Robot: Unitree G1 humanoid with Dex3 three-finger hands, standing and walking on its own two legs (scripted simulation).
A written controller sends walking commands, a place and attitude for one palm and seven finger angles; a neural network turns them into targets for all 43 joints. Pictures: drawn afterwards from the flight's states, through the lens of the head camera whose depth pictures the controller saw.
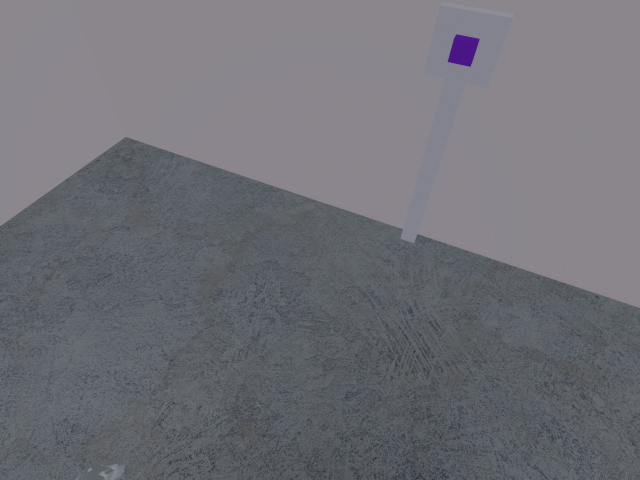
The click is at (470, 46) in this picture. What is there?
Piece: button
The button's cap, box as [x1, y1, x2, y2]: [448, 34, 479, 66]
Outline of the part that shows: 456,34 448,61 469,66 472,61 479,39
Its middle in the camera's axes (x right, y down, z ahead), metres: +0.38 -0.50 +1.02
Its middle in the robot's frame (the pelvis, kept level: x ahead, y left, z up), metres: +1.13 -0.32 +0.05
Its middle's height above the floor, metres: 0.82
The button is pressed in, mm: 0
